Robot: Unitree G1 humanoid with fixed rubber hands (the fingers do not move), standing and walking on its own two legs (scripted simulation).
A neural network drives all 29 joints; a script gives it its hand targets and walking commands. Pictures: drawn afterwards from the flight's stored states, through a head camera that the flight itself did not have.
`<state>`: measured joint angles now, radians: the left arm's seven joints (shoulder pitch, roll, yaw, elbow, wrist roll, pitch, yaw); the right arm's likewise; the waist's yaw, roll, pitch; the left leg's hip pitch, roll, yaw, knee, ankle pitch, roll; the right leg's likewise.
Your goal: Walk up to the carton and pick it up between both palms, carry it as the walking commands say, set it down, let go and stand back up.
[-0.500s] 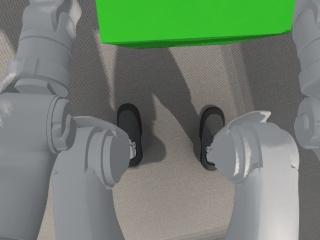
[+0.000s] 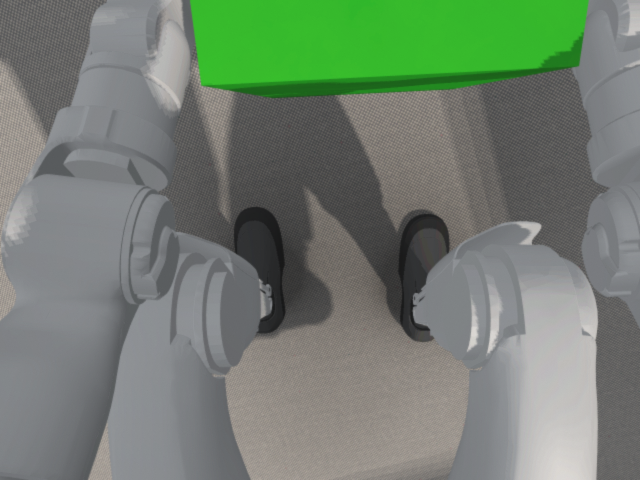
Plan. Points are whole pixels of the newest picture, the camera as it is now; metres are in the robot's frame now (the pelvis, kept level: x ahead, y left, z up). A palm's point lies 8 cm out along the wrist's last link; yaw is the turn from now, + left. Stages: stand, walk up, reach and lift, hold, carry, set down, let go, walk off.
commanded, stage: reach and lift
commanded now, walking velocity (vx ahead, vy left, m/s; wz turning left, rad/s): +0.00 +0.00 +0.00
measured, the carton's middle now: out of the picture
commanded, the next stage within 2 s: none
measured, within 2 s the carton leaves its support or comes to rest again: leaves its support in 0.78 s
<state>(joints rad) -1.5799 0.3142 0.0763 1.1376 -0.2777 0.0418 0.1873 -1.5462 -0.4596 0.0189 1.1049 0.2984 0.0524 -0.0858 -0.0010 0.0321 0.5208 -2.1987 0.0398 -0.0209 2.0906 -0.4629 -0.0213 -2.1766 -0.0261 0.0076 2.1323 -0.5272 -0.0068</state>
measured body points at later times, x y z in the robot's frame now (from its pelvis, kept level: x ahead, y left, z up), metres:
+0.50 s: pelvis +0.00 +0.00 +0.00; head +0.38 -0.02 +0.22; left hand +0.58 +0.15 -0.19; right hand +0.58 -0.20 -0.19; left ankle +0.15 +0.13 -0.35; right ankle +0.13 -0.12 -0.35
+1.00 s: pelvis -0.01 +0.00 +0.00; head +0.36 -0.02 +0.24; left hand +0.58 +0.15 -0.14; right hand +0.58 -0.19 -0.14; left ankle +0.15 +0.13 -0.35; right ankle +0.13 -0.12 -0.35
